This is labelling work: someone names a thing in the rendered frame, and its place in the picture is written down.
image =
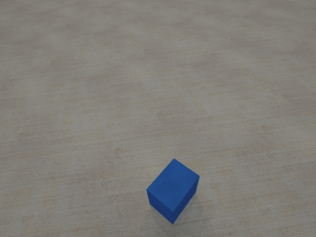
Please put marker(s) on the carton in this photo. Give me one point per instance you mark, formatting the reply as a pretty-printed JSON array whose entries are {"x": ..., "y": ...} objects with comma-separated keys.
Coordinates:
[{"x": 172, "y": 190}]

